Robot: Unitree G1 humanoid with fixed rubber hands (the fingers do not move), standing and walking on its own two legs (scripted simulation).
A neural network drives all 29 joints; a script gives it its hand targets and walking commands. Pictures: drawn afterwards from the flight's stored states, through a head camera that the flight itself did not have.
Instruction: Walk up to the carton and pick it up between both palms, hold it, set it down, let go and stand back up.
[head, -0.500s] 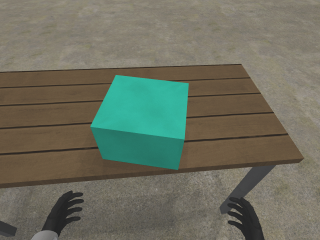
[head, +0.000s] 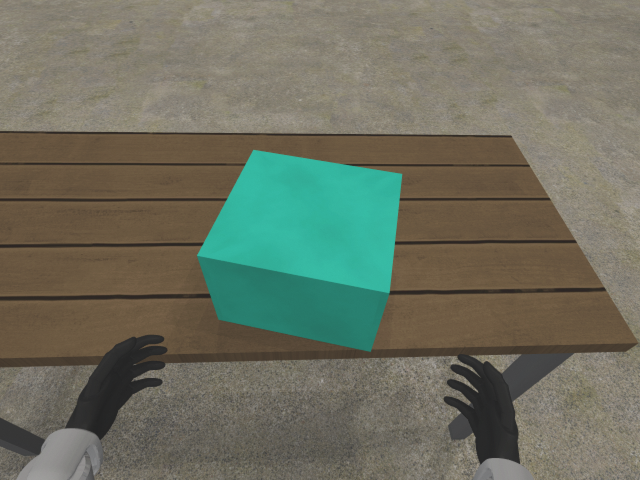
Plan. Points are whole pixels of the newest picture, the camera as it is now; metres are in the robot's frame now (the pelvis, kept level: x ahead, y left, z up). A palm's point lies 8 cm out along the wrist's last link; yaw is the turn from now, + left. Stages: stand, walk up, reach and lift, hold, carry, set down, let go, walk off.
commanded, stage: reach and lift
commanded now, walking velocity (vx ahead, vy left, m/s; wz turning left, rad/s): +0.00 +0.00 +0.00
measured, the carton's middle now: (309, 247) +0.43 +0.06 +0.02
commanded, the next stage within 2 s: none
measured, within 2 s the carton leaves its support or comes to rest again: neither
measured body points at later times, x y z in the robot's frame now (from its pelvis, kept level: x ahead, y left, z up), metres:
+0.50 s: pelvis -0.01 +0.01 +0.00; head -0.01 +0.03 +0.45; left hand +0.26 +0.28 +0.06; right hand +0.26 -0.16 +0.05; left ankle -0.02 +0.10 -0.75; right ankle -0.02 -0.13 -0.75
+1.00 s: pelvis -0.03 +0.00 +0.00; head -0.01 +0.03 +0.45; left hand +0.34 +0.27 +0.10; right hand +0.32 -0.16 +0.09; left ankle -0.02 +0.10 -0.75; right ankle -0.02 -0.13 -0.75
